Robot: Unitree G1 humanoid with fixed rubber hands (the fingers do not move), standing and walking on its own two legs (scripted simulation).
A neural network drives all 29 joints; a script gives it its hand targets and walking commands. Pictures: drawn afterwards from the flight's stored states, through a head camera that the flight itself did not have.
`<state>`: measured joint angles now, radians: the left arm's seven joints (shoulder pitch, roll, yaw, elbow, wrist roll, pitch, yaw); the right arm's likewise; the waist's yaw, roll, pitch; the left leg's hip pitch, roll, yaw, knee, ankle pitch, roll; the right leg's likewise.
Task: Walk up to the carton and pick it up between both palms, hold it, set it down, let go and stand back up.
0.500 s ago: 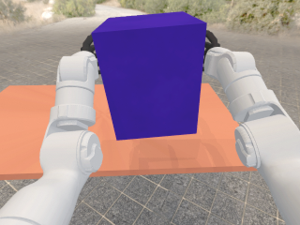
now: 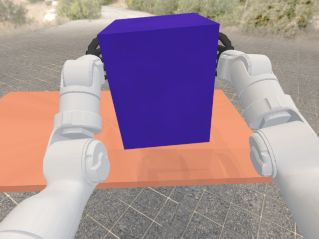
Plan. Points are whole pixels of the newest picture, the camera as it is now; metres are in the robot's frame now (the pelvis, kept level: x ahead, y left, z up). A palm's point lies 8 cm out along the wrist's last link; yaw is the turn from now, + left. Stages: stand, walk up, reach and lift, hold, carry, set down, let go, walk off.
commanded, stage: hold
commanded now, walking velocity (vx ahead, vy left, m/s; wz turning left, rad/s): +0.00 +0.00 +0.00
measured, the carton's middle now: (160, 78) +0.39 +0.00 +0.30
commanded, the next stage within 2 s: none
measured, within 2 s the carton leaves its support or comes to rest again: neither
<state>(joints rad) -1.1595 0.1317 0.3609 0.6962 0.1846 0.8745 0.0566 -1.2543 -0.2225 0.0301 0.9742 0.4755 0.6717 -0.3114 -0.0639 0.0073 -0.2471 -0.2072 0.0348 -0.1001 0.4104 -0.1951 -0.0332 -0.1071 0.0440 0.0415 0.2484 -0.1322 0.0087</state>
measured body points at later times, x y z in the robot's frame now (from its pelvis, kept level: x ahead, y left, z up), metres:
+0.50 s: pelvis +0.00 +0.00 +0.00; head -0.10 +0.02 +0.44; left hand +0.39 +0.15 +0.33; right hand +0.39 -0.14 +0.34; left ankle +0.02 +0.13 -0.75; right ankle +0.00 -0.13 -0.75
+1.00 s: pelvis +0.00 +0.00 +0.00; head -0.10 +0.02 +0.44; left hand +0.39 +0.16 +0.33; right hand +0.39 -0.14 +0.34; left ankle +0.02 +0.13 -0.75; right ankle +0.00 -0.13 -0.75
